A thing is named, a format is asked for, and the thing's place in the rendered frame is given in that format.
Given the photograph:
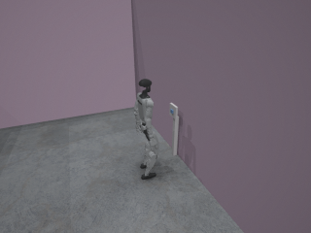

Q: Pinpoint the robot right hand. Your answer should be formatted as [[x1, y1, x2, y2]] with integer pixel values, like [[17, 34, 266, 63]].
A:
[[149, 139, 158, 151]]

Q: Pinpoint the right robot upper arm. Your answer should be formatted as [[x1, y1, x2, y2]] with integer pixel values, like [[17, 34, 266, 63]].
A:
[[144, 99, 154, 123]]

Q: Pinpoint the robot right forearm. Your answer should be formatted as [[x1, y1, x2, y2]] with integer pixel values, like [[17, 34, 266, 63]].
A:
[[145, 118, 155, 140]]

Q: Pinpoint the robot left forearm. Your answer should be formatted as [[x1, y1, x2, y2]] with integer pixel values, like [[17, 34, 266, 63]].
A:
[[133, 111, 141, 124]]

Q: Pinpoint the robot right thigh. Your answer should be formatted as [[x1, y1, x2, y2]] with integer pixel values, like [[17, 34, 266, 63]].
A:
[[146, 131, 159, 158]]

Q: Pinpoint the left robot upper arm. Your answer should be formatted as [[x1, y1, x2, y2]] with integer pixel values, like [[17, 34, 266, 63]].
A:
[[133, 92, 142, 113]]

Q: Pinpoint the left robot shin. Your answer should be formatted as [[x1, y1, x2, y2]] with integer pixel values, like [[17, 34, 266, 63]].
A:
[[143, 142, 152, 165]]

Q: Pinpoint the robot left hand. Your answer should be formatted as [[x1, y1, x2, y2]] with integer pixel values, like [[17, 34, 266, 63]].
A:
[[135, 123, 143, 135]]

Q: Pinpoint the panel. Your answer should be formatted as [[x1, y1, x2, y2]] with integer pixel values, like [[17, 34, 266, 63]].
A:
[[169, 103, 179, 156]]

